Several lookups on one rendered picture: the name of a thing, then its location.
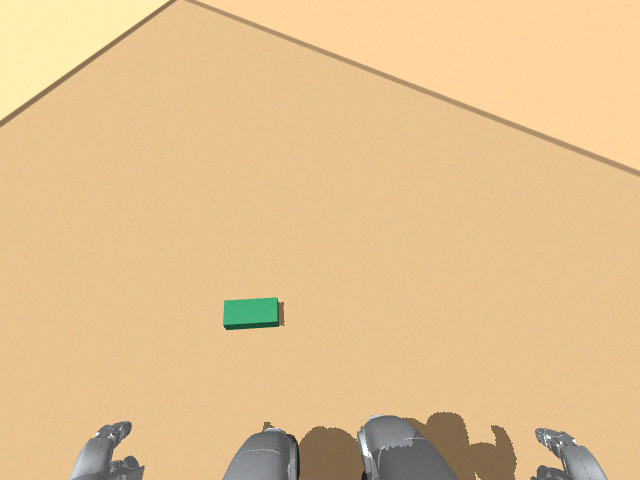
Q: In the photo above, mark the left robot hand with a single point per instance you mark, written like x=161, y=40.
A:
x=96, y=455

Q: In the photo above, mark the right robot hand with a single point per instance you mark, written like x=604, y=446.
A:
x=578, y=462

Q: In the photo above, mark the carton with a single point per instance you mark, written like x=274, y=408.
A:
x=251, y=313

